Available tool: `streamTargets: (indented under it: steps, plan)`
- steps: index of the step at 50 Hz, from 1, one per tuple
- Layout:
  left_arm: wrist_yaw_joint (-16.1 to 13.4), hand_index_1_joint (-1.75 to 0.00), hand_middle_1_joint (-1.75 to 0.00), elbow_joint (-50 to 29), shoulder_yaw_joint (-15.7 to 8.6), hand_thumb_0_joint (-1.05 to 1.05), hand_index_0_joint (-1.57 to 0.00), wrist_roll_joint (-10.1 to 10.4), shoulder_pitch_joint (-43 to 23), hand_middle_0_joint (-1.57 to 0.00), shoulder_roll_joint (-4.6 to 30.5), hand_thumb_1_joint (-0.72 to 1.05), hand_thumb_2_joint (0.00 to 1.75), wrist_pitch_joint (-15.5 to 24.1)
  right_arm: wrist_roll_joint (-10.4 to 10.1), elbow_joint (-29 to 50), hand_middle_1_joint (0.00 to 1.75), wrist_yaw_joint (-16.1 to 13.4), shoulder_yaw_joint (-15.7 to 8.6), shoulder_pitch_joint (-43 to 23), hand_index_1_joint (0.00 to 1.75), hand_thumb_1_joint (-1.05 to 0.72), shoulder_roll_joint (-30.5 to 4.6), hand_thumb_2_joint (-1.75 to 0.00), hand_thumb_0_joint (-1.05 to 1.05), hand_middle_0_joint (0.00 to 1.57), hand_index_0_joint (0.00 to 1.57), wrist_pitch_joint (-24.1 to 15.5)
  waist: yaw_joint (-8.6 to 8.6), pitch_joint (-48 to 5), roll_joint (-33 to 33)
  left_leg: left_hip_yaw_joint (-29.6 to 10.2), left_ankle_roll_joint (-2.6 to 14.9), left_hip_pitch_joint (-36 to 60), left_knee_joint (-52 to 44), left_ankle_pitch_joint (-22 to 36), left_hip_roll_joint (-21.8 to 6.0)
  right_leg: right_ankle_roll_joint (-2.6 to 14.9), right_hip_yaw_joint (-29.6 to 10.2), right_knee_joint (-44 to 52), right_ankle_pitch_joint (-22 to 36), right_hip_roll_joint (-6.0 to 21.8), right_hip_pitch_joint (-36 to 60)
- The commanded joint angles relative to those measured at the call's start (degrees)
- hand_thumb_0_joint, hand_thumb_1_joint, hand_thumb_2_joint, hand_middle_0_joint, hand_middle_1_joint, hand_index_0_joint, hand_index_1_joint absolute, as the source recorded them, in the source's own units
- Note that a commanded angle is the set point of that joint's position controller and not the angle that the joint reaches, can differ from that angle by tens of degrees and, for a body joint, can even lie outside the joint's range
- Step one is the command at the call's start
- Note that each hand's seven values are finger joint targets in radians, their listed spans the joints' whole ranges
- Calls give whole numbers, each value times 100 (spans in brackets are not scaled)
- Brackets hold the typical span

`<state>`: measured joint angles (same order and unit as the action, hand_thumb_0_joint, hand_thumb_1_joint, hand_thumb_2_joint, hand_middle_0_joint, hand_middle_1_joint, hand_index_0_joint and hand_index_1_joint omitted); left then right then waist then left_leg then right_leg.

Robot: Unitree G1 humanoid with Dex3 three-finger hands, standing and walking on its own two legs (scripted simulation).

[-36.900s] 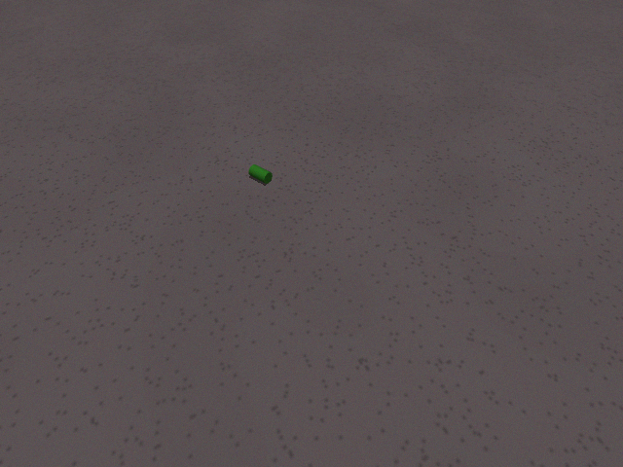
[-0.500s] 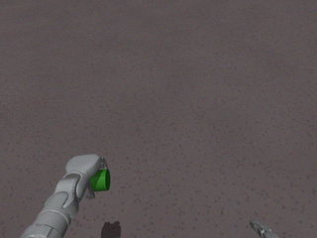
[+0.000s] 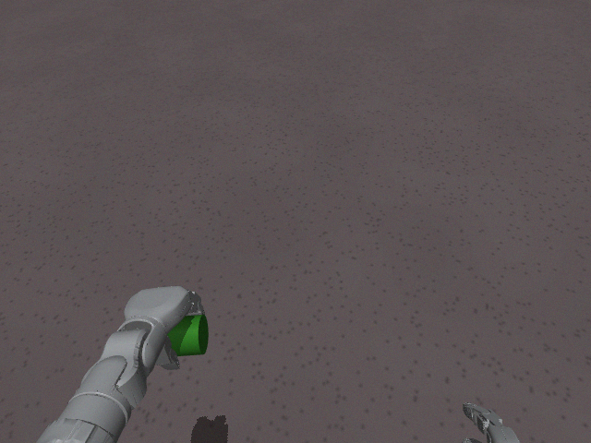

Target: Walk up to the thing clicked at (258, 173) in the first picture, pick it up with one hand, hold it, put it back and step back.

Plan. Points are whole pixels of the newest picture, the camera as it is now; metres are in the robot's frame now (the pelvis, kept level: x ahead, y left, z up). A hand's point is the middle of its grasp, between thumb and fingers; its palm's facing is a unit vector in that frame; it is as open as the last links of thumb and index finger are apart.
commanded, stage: hold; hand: left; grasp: from above
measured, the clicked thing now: (170, 336) +0.30 +0.22 -0.06
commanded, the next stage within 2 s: crouch in 0.18 s
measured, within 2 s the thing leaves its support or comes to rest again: neither
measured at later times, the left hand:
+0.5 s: hand (168, 347) +0.29 +0.22 -0.06, palm faces -0.47 -0.06 -0.88, open 8.8 cm
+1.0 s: hand (199, 363) +0.34 +0.24 -0.27, palm faces -0.42 +0.02 -0.91, open 8.8 cm
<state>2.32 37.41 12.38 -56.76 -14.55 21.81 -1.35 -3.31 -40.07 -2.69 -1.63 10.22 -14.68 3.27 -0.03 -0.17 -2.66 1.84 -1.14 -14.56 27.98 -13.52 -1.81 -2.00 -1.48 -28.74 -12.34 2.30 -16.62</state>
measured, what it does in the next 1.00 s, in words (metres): lowers itself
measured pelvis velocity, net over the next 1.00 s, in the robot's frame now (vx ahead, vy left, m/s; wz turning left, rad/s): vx -0.03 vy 0.01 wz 0.01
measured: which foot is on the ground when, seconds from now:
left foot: down 0.00-1.00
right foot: down 0.00-1.00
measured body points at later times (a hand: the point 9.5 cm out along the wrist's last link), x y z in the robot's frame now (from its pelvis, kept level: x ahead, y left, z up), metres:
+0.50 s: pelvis +0.00 +0.00 +0.00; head +0.02 -0.02 +0.45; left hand +0.31 +0.22 -0.01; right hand +0.14 -0.25 -0.12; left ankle +0.01 +0.13 -0.74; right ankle +0.03 -0.14 -0.74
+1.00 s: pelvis -0.03 +0.01 -0.14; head +0.10 +0.02 +0.28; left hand +0.36 +0.23 -0.22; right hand +0.01 -0.29 -0.26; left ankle +0.01 +0.13 -0.74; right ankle +0.03 -0.14 -0.74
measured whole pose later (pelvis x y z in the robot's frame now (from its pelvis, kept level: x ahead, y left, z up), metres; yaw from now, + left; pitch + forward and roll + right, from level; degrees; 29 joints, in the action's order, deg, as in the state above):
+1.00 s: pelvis -0.03 +0.01 -0.14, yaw +0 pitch +26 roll -2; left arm -22.8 69.1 5.0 -66.6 -34.5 22.7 1.6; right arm 1.9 -43.5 -0.8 -5.0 14.7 -15.5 0.0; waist 7.4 -9.9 -1.3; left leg -1.5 -0.7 -74.3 80.2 -31.8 -2.3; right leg -2.8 -0.9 -77.3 -29.0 1.6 -74.2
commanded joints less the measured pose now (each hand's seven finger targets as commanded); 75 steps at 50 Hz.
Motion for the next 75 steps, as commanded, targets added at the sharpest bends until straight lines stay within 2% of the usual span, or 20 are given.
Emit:
streamTargets:
  steps: [1,3,7,10,14,15,20,27,33,37,42,47,50,53,57,58,60,63,66,75]
  plan:
    - [-241,-39,-38,-1212,-765,0,-113,-11,-2197,-114,1436,74,57,5,16,784,30,-63,-250,-506,30,-90,-702,-90,0,20,20,-231,-54,-1425,33,80,149,555,-397,749,239,210,187,506,450,-317,344]
    - [-227,-39,-38,-1278,-552,0,-114,18,-2183,-114,1190,75,55,22,12,821,30,-53,-235,-539,30,-90,-687,-90,0,20,20,-243,2,-1361,132,63,162,543,-425,596,237,207,180,538,327,-313,298]
    - [-238,-41,-40,-1464,-651,0,-112,25,-2236,-112,1331,74,57,50,13,822,30,-61,-245,-539,30,-90,-667,-90,0,20,20,-244,-91,-1622,-3,71,148,641,-377,910,244,211,202,480,579,-311,452]
    - [-298,-41,-41,-1383,-715,0,-112,-2,-2362,-112,1380,74,56,45,16,764,30,-79,-257,-484,30,-90,-686,-90,0,20,20,-248,-19,-1671,10,92,147,706,-344,976,243,201,174,460,685,-314,429]
    - [-330,-44,-47,-1188,-613,0,-118,26,-1993,-114,1203,82,52,-5,11,772,30,-68,-261,-535,30,-91,-699,-91,0,20,20,-257,-87,-1430,96,28,114,600,-424,861,194,231,242,493,507,-351,365]
    - [-324,-42,-44,-1123,-558,0,-110,21,-1869,-106,1144,74,52,-8,6,800,30,-65,-250,-557,30,-87,-687,-89,0,20,20,-257,-65,-1299,160,28,121,533,-443,775,212,231,240,524,430,-337,344]
    - [-399,-46,-46,-866,-612,0,-112,-61,-1739,-112,1131,76,60,83,20,774,30,-56,-263,-459,30,-88,-684,-90,0,20,20,-232,17,-1189,353,38,154,434,-376,681,236,208,207,508,355,-314,239]
    - [-1130,-46,-47,-28,-701,0,-114,-324,-1931,-113,1091,78,57,349,142,502,30,2,-339,-194,30,-88,-713,-90,0,20,20,-163,190,-1241,387,42,122,-6,116,618,271,201,207,114,372,-273,-290]
    - [-1912,-48,-49,811,-647,0,-113,-705,-2807,-112,968,76,60,472,287,199,30,139,-476,299,30,-89,-800,-90,0,20,20,-213,456,-1943,125,22,56,-1044,1436,444,234,232,177,-1060,302,-266,-1548]
    - [-2326,-47,-49,1540,-726,0,-109,-962,-3030,-108,952,71,57,460,367,200,30,203,-541,524,30,-88,-843,-89,0,20,20,-268,465,-2305,32,25,53,-2266,2386,71,240,270,186,-1971,16,-250,-2365]
    - [-2714,-47,-50,1945,-894,0,-106,-1006,-3726,-104,1157,70,52,376,472,122,30,159,-598,726,30,-88,-915,-89,0,20,20,-399,560,-3125,-380,-68,71,-3250,3471,-178,191,343,296,-3164,-262,-299,-3587]
    - [-2803,-45,-46,2111,-1000,0,-104,-922,-3998,-104,1212,65,57,259,546,123,30,112,-656,850,30,-88,-960,-89,0,20,20,-489,633,-3888,-485,-200,97,-4191,4317,-518,150,407,372,-4157,-574,-316,-4547]
    - [-2761,-46,-47,2424,-1136,0,-102,-852,-3897,-101,1318,63,56,171,585,64,30,100,-645,874,30,-88,-978,-89,0,20,20,-532,697,-3835,-266,-237,122,-5009,4733,-825,152,381,401,-4597,-780,-283,-4929]
    - [-2683,-46,-47,2156,-1366,0,-100,-929,-4223,-99,1792,60,55,195,619,84,30,111,-645,890,30,-88,-1022,-89,0,20,20,-565,639,-4437,-665,-339,65,-4998,5079,-823,143,421,457,-5146,-905,-263,-5480]
    - [-2605,-43,-44,2504,-1405,0,-103,-944,-4510,-102,1756,64,55,298,663,50,30,160,-590,914,30,-88,-1018,-89,0,20,20,-613,868,-4225,-486,-397,117,-5871,5639,-1365,175,417,485,-5620,-1348,-262,-6279]
    - [-2610,-44,-45,2352,-1504,0,-103,-979,-4717,-101,2016,64,54,349,667,69,30,170,-578,935,30,-88,-1029,-89,0,20,20,-635,830,-4429,-564,-404,119,-5920,5747,-1480,195,425,494,-5740,-1472,-256,-6355]
    - [-2563,-43,-45,2604,-1426,0,-104,-991,-4596,-102,1814,65,53,431,697,39,30,225,-564,940,30,-88,-1052,-89,0,20,20,-700,951,-4223,-546,-478,119,-6208,5998,-1665,198,416,528,-5978,-1621,-228,-6841]
    - [-2595,-44,-45,2373,-1656,0,-107,-1063,-4971,-105,2288,69,55,593,734,1,30,293,-542,1025,30,-88,-1096,-89,0,20,20,-773,969,-4666,-619,-419,147,-6446,6434,-1643,235,398,519,-6284,-1598,-217,-6981]
    - [-2622,-45,-46,2108,-1622,0,-111,-1095,-5115,-109,2193,73,59,705,796,-51,30,370,-518,1049,30,-89,-1082,-89,0,20,20,-829,977,-5109,-878,-348,147,-6467,6862,-1318,253,403,542,-6610,-1336,-221,-7151]
    - [-2678,-46,-46,2436,-1746,0,-114,-1241,-5378,-113,2449,77,61,729,938,-137,30,591,-488,1168,30,-90,-1206,-90,0,20,20,-858,1099,-5235,-1148,-276,161,-6840,7733,-813,231,371,610,-7359,-880,-204,-7609]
